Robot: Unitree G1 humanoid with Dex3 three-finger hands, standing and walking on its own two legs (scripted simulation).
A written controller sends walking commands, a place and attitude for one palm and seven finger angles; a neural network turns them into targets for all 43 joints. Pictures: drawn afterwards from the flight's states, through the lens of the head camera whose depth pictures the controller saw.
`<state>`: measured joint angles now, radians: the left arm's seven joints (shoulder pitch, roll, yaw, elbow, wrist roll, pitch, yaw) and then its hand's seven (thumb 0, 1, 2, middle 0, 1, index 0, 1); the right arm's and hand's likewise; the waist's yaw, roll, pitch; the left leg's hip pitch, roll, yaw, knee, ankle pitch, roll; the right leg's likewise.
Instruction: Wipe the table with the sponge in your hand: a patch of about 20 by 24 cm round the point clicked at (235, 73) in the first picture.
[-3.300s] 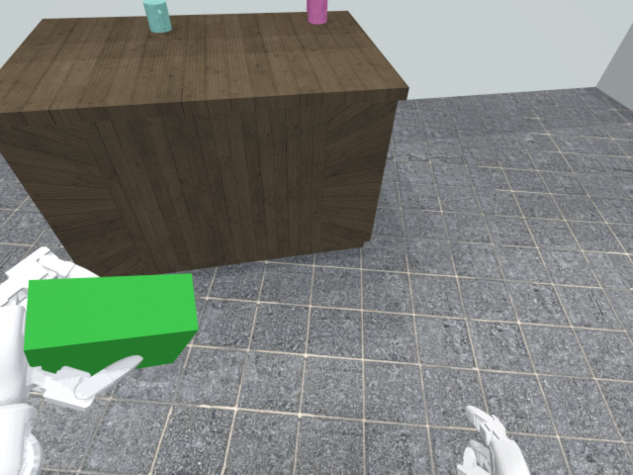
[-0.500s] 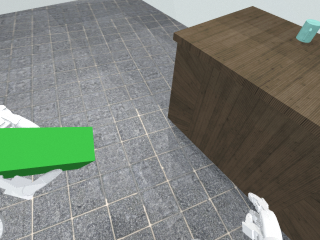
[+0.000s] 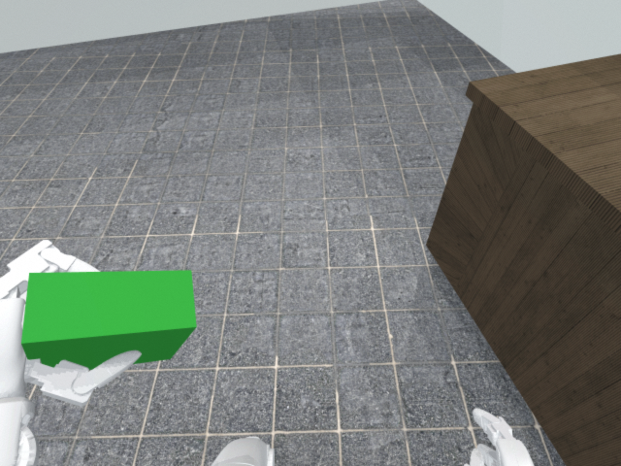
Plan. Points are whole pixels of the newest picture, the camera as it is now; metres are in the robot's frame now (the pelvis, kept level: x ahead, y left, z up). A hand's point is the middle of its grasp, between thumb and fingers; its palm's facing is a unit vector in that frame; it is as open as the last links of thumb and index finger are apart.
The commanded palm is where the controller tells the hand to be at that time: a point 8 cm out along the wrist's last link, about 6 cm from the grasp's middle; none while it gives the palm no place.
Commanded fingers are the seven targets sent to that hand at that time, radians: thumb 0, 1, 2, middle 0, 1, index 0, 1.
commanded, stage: walk to a spot facing it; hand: left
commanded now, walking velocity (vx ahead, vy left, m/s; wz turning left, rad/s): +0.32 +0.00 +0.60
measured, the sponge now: (137, 321) +0.23 +0.19 +0.14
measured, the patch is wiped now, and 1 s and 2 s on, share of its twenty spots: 0.00 0.00 0.00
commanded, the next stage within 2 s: turn to face it in 0.76 s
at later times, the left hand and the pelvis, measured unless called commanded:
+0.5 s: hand (35, 294) +0.23 +0.27 +0.18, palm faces +0.56 -0.67 -0.48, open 10.0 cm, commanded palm +0.18 +0.30 +0.17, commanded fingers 0.00 0.10 1.30 -1.20 -1.60 -1.20 -1.60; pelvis +0.08 +0.00 -0.02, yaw +12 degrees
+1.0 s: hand (28, 241) +0.30 +0.33 +0.16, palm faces +0.68 -0.60 -0.42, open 10.0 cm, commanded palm +0.23 +0.34 +0.17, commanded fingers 0.00 0.10 1.30 -1.20 -1.60 -1.20 -1.60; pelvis +0.18 +0.02 -0.02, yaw +21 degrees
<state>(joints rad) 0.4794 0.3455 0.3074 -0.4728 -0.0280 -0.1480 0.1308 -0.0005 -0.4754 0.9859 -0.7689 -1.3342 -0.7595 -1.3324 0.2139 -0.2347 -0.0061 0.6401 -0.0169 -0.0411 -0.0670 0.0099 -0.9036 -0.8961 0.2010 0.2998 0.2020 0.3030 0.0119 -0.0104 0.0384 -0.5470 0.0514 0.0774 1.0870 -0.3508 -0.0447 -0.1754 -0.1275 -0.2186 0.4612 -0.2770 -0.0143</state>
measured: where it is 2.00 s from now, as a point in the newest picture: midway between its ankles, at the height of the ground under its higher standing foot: outside the picture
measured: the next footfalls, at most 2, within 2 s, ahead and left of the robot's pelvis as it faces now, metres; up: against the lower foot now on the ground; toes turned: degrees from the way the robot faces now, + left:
left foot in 0.18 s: +0.05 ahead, +0.16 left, +0.00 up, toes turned +14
right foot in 0.50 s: +0.20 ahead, -0.10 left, +0.00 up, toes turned +2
